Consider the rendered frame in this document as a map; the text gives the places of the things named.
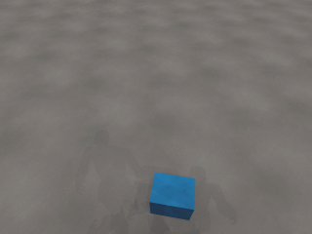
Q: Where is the carton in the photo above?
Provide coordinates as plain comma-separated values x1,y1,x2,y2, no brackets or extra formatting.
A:
149,173,196,220

